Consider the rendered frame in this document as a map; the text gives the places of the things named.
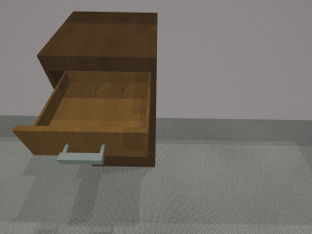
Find handle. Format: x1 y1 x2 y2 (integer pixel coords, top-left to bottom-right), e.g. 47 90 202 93
57 143 105 165

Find drawer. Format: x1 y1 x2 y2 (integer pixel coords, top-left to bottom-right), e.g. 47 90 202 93
12 70 151 157

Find cabinet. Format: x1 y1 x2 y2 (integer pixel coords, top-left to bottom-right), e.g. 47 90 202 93
37 11 158 168

